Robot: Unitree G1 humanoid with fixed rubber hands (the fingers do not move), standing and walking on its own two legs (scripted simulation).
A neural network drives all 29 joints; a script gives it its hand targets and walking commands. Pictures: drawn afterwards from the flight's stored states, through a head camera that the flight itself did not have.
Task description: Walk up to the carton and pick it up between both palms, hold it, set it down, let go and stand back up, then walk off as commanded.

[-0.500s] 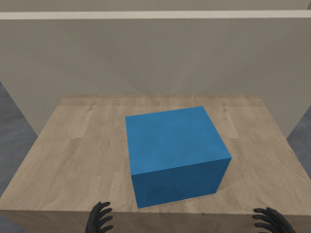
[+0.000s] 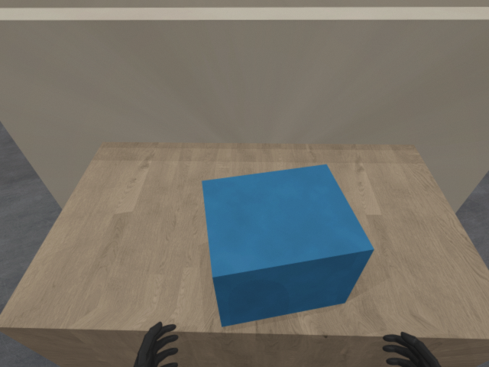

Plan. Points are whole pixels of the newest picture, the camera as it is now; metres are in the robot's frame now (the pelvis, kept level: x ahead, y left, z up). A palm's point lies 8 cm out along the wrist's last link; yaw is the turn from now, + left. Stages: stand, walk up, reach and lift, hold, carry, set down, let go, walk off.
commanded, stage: set down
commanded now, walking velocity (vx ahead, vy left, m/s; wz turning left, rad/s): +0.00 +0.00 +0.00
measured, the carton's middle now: (275, 243) +0.37 -0.01 -0.03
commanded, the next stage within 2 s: let go in 0.32 s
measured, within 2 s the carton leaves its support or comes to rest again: neither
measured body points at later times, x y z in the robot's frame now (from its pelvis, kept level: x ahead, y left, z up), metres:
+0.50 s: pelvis +0.00 +0.00 +0.00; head +0.00 +0.01 +0.45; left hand +0.15 +0.22 -0.08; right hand +0.16 -0.22 -0.09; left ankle -0.02 +0.15 -0.75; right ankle -0.03 -0.10 -0.75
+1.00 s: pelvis +0.00 +0.00 +0.00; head +0.00 +0.01 +0.45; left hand +0.15 +0.24 -0.10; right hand +0.15 -0.22 -0.11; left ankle -0.02 +0.15 -0.75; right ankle -0.03 -0.10 -0.75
